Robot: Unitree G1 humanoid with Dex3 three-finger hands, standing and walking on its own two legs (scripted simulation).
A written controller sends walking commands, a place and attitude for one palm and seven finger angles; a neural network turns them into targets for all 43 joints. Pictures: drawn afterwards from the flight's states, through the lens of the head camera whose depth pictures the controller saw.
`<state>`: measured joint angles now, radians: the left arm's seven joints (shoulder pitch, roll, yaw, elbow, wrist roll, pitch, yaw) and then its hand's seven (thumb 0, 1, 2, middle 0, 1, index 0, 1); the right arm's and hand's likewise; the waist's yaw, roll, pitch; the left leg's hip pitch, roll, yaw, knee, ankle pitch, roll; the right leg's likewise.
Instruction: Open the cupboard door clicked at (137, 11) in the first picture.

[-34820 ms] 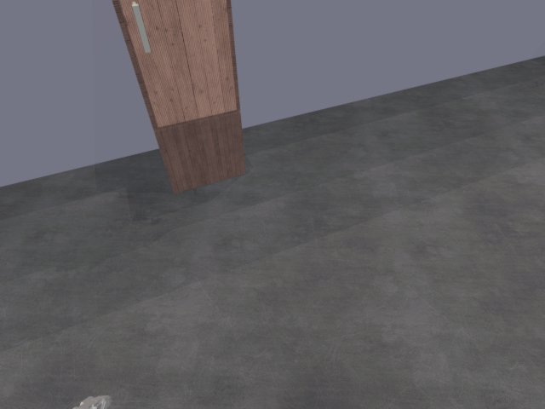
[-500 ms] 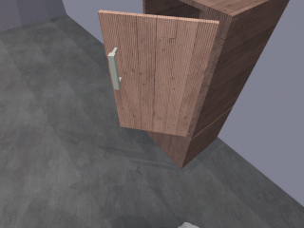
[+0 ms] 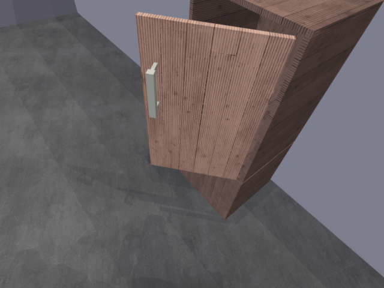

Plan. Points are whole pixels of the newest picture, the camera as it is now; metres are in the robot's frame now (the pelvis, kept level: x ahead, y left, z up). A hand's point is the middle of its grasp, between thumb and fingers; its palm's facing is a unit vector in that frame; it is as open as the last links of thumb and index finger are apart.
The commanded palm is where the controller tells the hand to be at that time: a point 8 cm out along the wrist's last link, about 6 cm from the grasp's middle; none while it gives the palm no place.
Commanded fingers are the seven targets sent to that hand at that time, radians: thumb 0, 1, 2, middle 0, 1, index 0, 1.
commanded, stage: come to a stop and stand still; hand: left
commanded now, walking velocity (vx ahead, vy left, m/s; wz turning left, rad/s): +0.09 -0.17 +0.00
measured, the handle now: (154, 91) +0.59 +0.14 +0.07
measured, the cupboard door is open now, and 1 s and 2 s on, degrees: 41 41 41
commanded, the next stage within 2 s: look again from close up in 1.00 s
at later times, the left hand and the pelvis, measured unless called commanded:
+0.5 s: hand out of the picture -0.01 +0.14 -0.18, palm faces +0.00 -0.98 -0.20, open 7.3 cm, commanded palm none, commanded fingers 0.00 0.90 0.90 -0.20 -0.30 -0.20 -0.30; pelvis -0.02 -0.03 +0.00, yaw -1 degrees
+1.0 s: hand out of the picture -0.06 +0.15 -0.18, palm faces +0.02 -0.98 -0.18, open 7.4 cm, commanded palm none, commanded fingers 0.00 0.90 0.90 -0.20 -0.30 -0.20 -0.30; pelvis -0.05 -0.02 +0.00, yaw +0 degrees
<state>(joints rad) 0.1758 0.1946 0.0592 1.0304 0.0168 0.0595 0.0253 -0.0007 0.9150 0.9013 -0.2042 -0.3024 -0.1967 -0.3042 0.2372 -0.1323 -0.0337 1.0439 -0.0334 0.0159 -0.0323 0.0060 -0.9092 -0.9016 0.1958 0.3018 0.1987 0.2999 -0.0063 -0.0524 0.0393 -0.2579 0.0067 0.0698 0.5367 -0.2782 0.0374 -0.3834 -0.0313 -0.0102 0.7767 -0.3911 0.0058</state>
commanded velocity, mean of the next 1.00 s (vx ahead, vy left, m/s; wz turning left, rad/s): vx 0.00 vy -0.02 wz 0.00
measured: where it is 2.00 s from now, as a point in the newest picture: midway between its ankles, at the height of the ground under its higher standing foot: outside the picture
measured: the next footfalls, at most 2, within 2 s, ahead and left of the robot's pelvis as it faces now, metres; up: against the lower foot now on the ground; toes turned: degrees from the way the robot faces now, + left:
right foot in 0.26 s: -0.02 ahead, -0.14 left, +0.00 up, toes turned -3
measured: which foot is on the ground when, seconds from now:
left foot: down 0.00-1.00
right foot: up 0.00-0.24, down 0.26-1.00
